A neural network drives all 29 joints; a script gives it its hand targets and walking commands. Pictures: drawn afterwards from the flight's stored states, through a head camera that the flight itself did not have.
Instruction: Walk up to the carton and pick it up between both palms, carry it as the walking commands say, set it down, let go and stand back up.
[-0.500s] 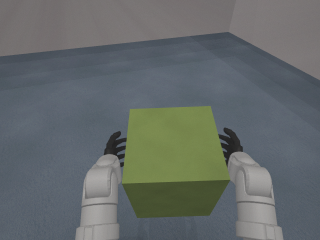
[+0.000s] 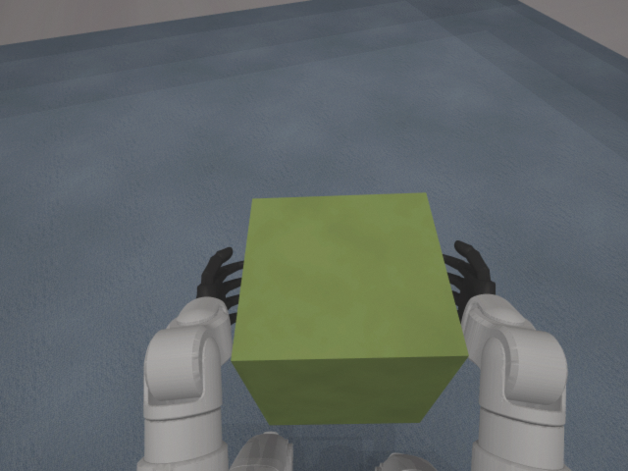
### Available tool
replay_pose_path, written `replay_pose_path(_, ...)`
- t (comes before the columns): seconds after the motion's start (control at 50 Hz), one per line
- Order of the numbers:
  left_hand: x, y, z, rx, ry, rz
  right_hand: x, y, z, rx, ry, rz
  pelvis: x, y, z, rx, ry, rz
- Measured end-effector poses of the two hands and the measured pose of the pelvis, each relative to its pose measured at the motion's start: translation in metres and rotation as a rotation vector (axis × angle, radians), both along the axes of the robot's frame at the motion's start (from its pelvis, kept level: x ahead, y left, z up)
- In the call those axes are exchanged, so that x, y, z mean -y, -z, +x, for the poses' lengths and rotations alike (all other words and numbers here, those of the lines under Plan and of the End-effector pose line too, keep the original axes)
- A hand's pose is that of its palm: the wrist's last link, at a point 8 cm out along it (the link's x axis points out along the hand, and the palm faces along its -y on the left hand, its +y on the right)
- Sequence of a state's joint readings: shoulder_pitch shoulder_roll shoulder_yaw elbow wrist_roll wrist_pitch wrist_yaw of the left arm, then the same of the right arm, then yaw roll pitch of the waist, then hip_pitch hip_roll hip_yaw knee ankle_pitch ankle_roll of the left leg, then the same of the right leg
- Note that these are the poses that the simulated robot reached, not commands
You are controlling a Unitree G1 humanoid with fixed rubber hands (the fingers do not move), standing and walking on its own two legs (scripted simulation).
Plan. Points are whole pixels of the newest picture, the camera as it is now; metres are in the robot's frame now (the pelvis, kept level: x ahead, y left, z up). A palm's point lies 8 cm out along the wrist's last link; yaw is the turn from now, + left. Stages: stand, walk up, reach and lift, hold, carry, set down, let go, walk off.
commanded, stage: carry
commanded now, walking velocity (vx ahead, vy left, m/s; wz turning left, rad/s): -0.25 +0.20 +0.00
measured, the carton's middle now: (341, 318) +0.29 -0.02 +0.02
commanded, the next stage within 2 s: none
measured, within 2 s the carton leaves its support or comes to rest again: neither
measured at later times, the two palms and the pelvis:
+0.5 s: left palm out of the picture +0.09 +0.29 +0.09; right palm out of the picture +0.08 -0.01 +0.08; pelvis -0.19 +0.15 -0.01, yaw +0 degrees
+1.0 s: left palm out of the picture -0.14 +0.38 +0.10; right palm out of the picture -0.16 +0.09 +0.09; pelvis -0.42 +0.26 +0.01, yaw -3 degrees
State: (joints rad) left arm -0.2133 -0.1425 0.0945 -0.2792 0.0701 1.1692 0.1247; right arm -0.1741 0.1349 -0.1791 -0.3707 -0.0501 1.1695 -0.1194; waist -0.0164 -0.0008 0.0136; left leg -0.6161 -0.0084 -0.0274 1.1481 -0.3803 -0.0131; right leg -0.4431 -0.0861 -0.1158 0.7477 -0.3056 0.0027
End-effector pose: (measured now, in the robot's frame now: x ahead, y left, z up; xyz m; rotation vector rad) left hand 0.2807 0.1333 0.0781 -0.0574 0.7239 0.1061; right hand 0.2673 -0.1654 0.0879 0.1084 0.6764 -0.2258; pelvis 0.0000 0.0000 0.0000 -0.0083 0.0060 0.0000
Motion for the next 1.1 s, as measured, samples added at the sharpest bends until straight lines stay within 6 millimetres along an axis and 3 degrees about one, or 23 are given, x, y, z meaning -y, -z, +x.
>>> replay_pose_path(0.12, -0.05, 0.0, -0.032, 0.04, -0.022, -0.025, -0.051, -0.01, -0.025, 0.038, -0.019, -0.022, -0.045, 0.006, -0.034, -0.029, 0.001, 0.036)
replay_pose_path(0.2, -0.086, 0.008, -0.068, -0.009, -0.052, -0.044, -0.086, -0.006, -0.053, -0.01, -0.062, -0.056, -0.07, 0.001, -0.059, -0.027, 0.043, 0.01)
replay_pose_path(0.34, -0.119, 0.003, -0.125, -0.005, -0.074, -0.003, -0.119, 0.003, -0.103, -0.006, -0.08, -0.008, -0.1, 0.005, -0.113, -0.034, 0.047, 0.006)
replay_pose_path(0.46, -0.142, -0.012, -0.171, 0.036, -0.037, 0.049, -0.141, 0.008, -0.163, 0.035, -0.033, 0.054, -0.135, 0.005, -0.171, -0.001, -0.001, -0.012)
replay_pose_path(0.6, -0.187, 0.01, -0.238, 0.006, -0.005, -0.007, -0.187, 0.007, -0.236, 0.005, -0.017, -0.021, -0.184, 0.014, -0.232, -0.005, 0.013, 0.019)
replay_pose_path(0.7, -0.216, 0.02, -0.293, -0.034, -0.024, -0.045, -0.217, 0.005, -0.284, -0.037, -0.038, -0.058, -0.207, 0.009, -0.281, 0.01, 0.04, 0.002)
replay_pose_path(0.8, -0.236, 0.011, -0.34, -0.045, -0.038, 0.006, -0.236, 0.011, -0.327, -0.048, -0.051, -0.005, -0.226, 0.005, -0.326, -0.015, 0.052, 0.015)
replay_pose_path(0.92, -0.249, -0.017, -0.387, 0.006, -0.021, 0.096, -0.249, 0.013, -0.382, 0.003, -0.016, 0.104, -0.25, -0.001, -0.386, 0.0, 0.08, 0.016)
replay_pose_path(1.1, -0.26, -0.033, -0.453, 0.043, 0.038, 0.05, -0.261, -0.016, -0.465, 0.044, 0.051, 0.066, -0.279, -0.013, -0.461, 0.029, 0.041, 0.066)
